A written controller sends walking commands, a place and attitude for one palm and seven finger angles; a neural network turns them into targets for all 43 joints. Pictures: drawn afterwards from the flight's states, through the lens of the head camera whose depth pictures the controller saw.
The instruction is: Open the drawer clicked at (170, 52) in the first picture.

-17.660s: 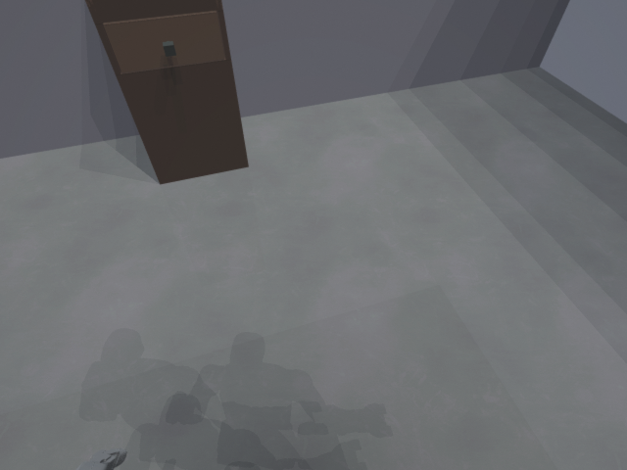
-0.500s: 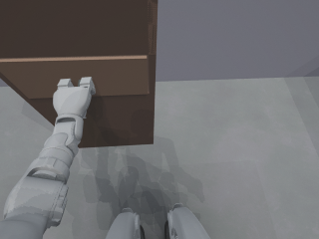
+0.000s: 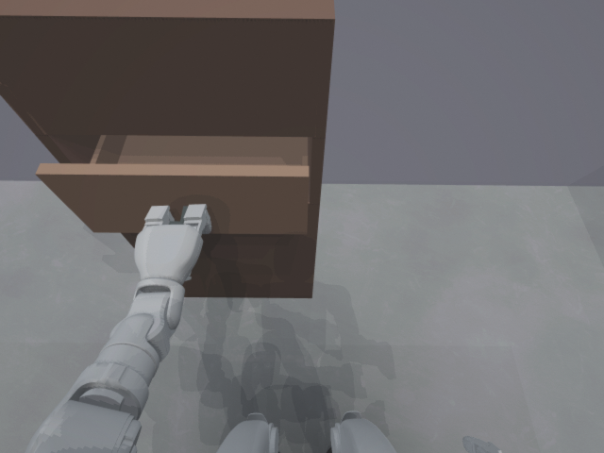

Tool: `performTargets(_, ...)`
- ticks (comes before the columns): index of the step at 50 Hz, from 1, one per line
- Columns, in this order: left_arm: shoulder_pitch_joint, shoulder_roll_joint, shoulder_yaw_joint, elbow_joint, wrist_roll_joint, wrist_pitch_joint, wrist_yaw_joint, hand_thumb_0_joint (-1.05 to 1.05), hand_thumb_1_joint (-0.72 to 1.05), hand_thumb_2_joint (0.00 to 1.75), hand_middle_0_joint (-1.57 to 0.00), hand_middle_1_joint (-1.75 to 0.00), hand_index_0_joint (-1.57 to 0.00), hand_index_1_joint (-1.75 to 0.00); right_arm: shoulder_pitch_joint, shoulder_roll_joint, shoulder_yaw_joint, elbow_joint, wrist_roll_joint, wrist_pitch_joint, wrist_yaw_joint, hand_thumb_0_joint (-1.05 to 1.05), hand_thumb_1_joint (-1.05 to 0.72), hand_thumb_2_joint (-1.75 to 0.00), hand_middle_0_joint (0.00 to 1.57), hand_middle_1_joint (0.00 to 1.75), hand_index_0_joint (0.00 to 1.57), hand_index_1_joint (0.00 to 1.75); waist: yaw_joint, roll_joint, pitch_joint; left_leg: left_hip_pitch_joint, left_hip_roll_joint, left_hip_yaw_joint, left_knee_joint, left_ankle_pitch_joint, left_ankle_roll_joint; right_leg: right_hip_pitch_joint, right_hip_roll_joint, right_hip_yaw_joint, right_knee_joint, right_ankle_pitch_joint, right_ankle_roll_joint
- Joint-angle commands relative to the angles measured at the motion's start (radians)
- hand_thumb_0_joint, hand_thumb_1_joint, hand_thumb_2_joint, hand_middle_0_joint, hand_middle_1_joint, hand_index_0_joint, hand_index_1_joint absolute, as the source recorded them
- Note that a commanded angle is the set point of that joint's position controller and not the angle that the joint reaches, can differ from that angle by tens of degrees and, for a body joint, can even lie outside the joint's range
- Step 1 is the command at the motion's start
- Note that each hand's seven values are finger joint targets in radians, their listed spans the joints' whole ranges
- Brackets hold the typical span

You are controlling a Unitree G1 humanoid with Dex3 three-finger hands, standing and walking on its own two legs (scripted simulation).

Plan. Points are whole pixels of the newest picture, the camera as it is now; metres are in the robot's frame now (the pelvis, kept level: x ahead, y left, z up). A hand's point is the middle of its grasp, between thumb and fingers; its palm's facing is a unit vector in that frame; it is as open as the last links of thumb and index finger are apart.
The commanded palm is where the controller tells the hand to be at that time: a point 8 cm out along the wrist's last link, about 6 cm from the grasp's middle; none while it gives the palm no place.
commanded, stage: pull the drawer open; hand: left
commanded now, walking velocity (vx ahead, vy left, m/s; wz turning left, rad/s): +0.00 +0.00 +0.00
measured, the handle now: (184, 227) +0.45 +0.19 -0.04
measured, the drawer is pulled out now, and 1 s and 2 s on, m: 0.07 0.19 0.30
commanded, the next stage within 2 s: none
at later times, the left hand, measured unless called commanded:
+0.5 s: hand (174, 303) +0.33 +0.19 -0.06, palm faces -0.04 -0.04 -1.00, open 7.0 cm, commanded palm +0.29 +0.19 +0.00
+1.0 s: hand (168, 340) +0.28 +0.19 -0.06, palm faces -0.04 -0.05 -1.00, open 6.9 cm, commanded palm +0.24 +0.19 +0.00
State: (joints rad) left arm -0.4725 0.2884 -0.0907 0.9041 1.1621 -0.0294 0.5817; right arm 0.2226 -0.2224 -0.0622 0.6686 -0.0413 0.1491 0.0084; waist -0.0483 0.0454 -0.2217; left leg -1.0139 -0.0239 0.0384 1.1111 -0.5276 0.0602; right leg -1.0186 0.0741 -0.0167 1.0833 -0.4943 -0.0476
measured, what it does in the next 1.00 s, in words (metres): stands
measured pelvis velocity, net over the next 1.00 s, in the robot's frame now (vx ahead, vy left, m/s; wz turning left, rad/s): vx -0.01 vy -0.01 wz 0.00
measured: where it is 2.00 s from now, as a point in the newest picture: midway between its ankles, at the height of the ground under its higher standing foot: outside the picture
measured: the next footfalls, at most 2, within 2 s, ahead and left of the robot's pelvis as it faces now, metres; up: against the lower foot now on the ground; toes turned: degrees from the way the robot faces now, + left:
none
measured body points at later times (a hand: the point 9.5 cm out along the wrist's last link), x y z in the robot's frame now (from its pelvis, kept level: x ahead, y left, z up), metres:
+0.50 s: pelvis -0.01 +0.00 +0.00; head +0.08 -0.01 +0.44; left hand +0.32 +0.19 -0.01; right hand +0.11 -0.25 -0.13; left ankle -0.01 +0.08 -0.65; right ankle +0.00 -0.09 -0.65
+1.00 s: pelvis -0.01 -0.01 +0.00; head +0.07 -0.02 +0.44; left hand +0.27 +0.19 -0.01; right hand +0.15 -0.25 -0.12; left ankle -0.01 +0.08 -0.65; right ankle +0.00 -0.09 -0.65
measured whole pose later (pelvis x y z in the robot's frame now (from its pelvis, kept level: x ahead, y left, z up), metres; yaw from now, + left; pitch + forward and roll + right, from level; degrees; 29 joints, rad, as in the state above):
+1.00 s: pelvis -0.01 -0.01 +0.00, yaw +0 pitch +20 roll +0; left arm -0.02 0.25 -0.15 0.51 1.16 0.02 0.60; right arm 0.16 -0.22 -0.04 0.61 -0.03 0.13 0.00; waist 0.00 0.04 -0.21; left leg -0.93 -0.03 0.05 1.11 -0.52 0.05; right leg -0.95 0.07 -0.01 1.10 -0.50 -0.06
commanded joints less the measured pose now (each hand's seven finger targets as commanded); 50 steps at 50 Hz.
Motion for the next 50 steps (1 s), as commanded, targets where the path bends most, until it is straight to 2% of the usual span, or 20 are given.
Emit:
performTargets(1,-0.175,0.139,0.06,-0.198,-0.013,-0.007,0.057,0.0,0.9,0.9,-0.4,-1.35,-0.4,-1.35,0.072,-0.134,-0.049,-0.08,-0.001,-0.014,-0.015,0.0,-0.9,-0.9,0.2,0.3,0.2,0.3,0.007,-0.032,-0.409,0.326,0.002,-0.05,-0.089,0.477,-0.021,0.255,-0.013,0.036,-0.122,0.47,-0.007)
performTargets(3,-0.117,0.147,0.069,-0.219,-0.011,-0.005,0.058,0.0,0.9,0.9,-0.4,-1.35,-0.4,-1.35,0.058,-0.133,-0.045,-0.089,0.0,-0.012,-0.014,0.0,-0.9,-0.9,0.2,0.3,0.2,0.3,0.023,-0.018,-0.411,0.329,-0.001,-0.05,-0.092,0.486,-0.024,0.268,-0.013,0.039,-0.118,0.482,-0.01)
performTargets(4,-0.129,0.121,0.046,-0.229,-0.012,-0.004,0.059,0.0,0.9,0.9,-0.4,-1.35,-0.4,-1.35,0.056,-0.131,-0.045,-0.09,0.0,-0.012,-0.015,0.0,-0.9,-0.9,0.2,0.3,0.2,0.3,0.008,-0.036,-0.388,0.322,0.0,-0.05,-0.093,0.476,-0.022,0.263,-0.014,0.037,-0.123,0.479,-0.007)
performTargets(6,-0.115,0.129,0.053,-0.232,-0.012,-0.002,0.064,0.0,0.9,0.9,-0.4,-1.35,-0.4,-1.35,0.042,-0.132,-0.043,-0.094,0.002,-0.014,-0.016,0.0,-0.9,-0.9,0.2,0.3,0.2,0.3,0.01,-0.056,-0.354,0.302,-0.002,-0.052,-0.098,0.434,-0.022,0.254,-0.014,0.042,-0.13,0.442,-0.008)
performTargets(8,-0.109,0.128,0.054,-0.253,-0.004,-0.002,0.071,0.0,0.9,0.9,-0.4,-1.35,-0.4,-1.35,0.035,-0.132,-0.044,-0.097,0.0,-0.016,-0.017,0.0,-0.9,-0.9,0.2,0.3,0.2,0.3,0.017,-0.033,-0.371,0.318,-0.001,-0.054,-0.1,0.434,-0.024,0.245,-0.015,0.035,-0.124,0.425,-0.009)
performTargets(9,-0.115,0.106,0.033,-0.241,-0.004,0.003,0.071,0.0,0.9,0.9,-0.4,-1.35,-0.4,-1.35,0.029,-0.129,-0.044,-0.094,0.001,-0.016,-0.017,0.0,-0.9,-0.9,0.2,0.3,0.2,0.3,0.004,-0.037,-0.344,0.314,-0.003,-0.052,-0.098,0.42,-0.022,0.23,-0.014,0.037,-0.131,0.416,-0.009)
performTargets(11,-0.094,0.115,0.043,-0.27,-0.004,0.001,0.076,0.0,0.9,0.9,-0.4,-1.35,-0.4,-1.35,0.028,-0.129,-0.046,-0.097,0.0,-0.019,-0.018,0.0,-0.9,-0.9,0.2,0.3,0.2,0.3,0.016,-0.041,-0.372,0.319,-0.004,-0.05,-0.1,0.419,-0.022,0.25,-0.015,0.037,-0.128,0.419,-0.01)
performTargets(13,-0.067,0.134,0.057,-0.276,-0.003,0.006,0.075,0.0,0.9,0.9,-0.4,-1.35,-0.4,-1.35,0.02,-0.13,-0.042,-0.099,0.001,-0.018,-0.019,0.0,-0.9,-0.9,0.2,0.3,0.2,0.3,0.023,-0.036,-0.36,0.312,-0.006,-0.052,-0.102,0.414,-0.024,0.251,-0.015,0.04,-0.127,0.414,-0.012)
performTargets(15,-0.051,0.098,0.032,-0.302,-0.011,0.007,0.076,0.0,0.9,0.9,-0.4,-1.35,-0.4,-1.35,0.009,-0.127,-0.043,-0.104,0.001,-0.022,-0.018,0.0,-0.9,-0.9,0.2,0.3,0.2,0.3,0.015,-0.05,-0.356,0.316,-0.006,-0.049,-0.103,0.397,-0.021,0.25,-0.015,0.04,-0.135,0.401,-0.01)
performTargets(17,-0.011,0.123,0.053,-0.325,-0.014,0.011,0.074,0.0,0.9,0.9,-0.4,-1.35,-0.4,-1.35,-0.001,-0.131,-0.041,-0.111,0.002,-0.023,-0.019,0.0,-0.9,-0.9,0.2,0.3,0.2,0.3,0.033,-0.028,-0.36,0.322,-0.007,-0.051,-0.109,0.407,-0.024,0.262,-0.015,0.045,-0.135,0.408,-0.015)
performTargets(22,0.075,0.115,0.051,-0.365,-0.02,0.018,0.073,0.0,0.9,0.9,-0.4,-1.35,-0.4,-1.35,-0.016,-0.128,-0.037,-0.123,0.004,-0.03,-0.022,0.0,-0.9,-0.9,0.2,0.3,0.2,0.3,0.034,-0.06,-0.342,0.307,-0.009,-0.053,-0.113,0.386,-0.023,0.279,-0.015,0.051,-0.138,0.409,-0.014)
performTargets(27,0.125,0.095,0.036,-0.411,-0.02,0.023,0.079,0.0,0.9,0.9,-0.4,-1.35,-0.4,-1.35,-0.035,-0.129,-0.035,-0.135,0.005,-0.039,-0.022,0.0,-0.9,-0.9,0.2,0.3,0.2,0.3,0.038,-0.051,-0.304,0.31,-0.007,-0.056,-0.121,0.348,-0.024,0.251,-0.016,0.043,-0.143,0.346,-0.016)
performTargets(35,0.17,0.07,0.004,-0.474,-0.014,0.036,0.083,0.0,0.9,0.9,-0.4,-1.35,-0.4,-1.35,-0.062,-0.124,-0.032,-0.146,0.005,-0.046,-0.024,0.0,-0.9,-0.9,0.2,0.3,0.2,0.3,0.037,-0.053,-0.302,0.317,-0.008,-0.054,-0.116,0.319,-0.023,0.235,-0.02,0.046,-0.142,0.315,-0.014)
performTargets(37,0.222,0.095,0.03,-0.487,-0.019,0.042,0.081,0.0,0.9,0.9,-0.4,-1.35,-0.4,-1.35,-0.066,-0.128,-0.03,-0.153,0.005,-0.047,-0.026,0.0,-0.9,-0.9,0.2,0.3,0.2,0.3,0.053,-0.053,-0.3,0.314,-0.01,-0.055,-0.121,0.328,-0.024,0.255,-0.017,0.052,-0.144,0.326,-0.018)
performTargets(39,0.226,0.079,0.011,-0.483,-0.019,0.049,0.076,0.0,0.9,0.9,-0.4,-1.35,-0.4,-1.35,-0.073,-0.123,-0.027,-0.155,0.008,-0.048,-0.029,0.0,-0.9,-0.9,0.2,0.3,0.2,0.3,0.043,-0.064,-0.27,0.3,-0.012,-0.052,-0.118,0.299,-0.022,0.244,-0.02,0.053,-0.149,0.307,-0.014)
performTargets(41,0.222,0.083,0.011,-0.501,-0.018,0.047,0.074,0.0,0.9,0.9,-0.4,-1.35,-0.4,-1.35,-0.076,-0.124,-0.026,-0.157,0.008,-0.052,-0.032,0.0,-0.9,-0.9,0.2,0.3,0.2,0.3,0.045,-0.066,-0.271,0.298,-0.012,-0.054,-0.119,0.293,-0.022,0.245,-0.019,0.054,-0.147,0.298,-0.014)
performTargets(42,0.25,0.101,0.032,-0.515,-0.018,0.047,0.075,0.0,0.9,0.9,-0.4,-1.35,-0.4,-1.35,-0.079,-0.126,-0.025,-0.163,0.007,-0.053,-0.032,0.0,-0.9,-0.9,0.2,0.3,0.2,0.3,0.058,-0.048,-0.283,0.309,-0.011,-0.054,-0.123,0.31,-0.024,0.251,-0.019,0.053,-0.145,0.309,-0.019)
performTargets(44,0.302,0.072,0.006,-0.544,-0.02,0.048,0.073,0.0,0.9,0.9,-0.4,-1.35,-0.4,-1.35,-0.083,-0.12,-0.025,-0.173,0.006,-0.053,-0.029,0.0,-0.9,-0.9,0.2,0.3,0.2,0.3,0.06,-0.05,-0.301,0.322,-0.011,-0.051,-0.119,0.332,-0.024,0.265,-0.019,0.05,-0.138,0.335,-0.018)
performTargets(45,0.326,0.085,0.018,-0.554,-0.022,0.048,0.072,0.0,0.9,0.9,-0.4,-1.35,-0.4,-1.35,-0.093,-0.12,-0.023,-0.176,0.008,-0.051,-0.027,0.0,-0.9,-0.9,0.2,0.3,0.2,0.3,0.067,-0.053,-0.298,0.319,-0.013,-0.051,-0.12,0.331,-0.026,0.267,-0.02,0.056,-0.138,0.335,-0.018)
performTargets(50,0.416,0.068,0.002,-0.619,-0.02,0.046,0.073,0.0,0.9,0.9,-0.4,-1.35,-0.4,-1.35,-0.109,-0.118,-0.017,-0.194,0.003,-0.053,-0.021,0.0,-0.9,-0.9,0.2,0.3,0.2,0.3,0.065,-0.049,-0.29,0.331,-0.011,-0.054,-0.111,0.345,-0.027,0.256,-0.017,0.061,-0.129,0.352,-0.02)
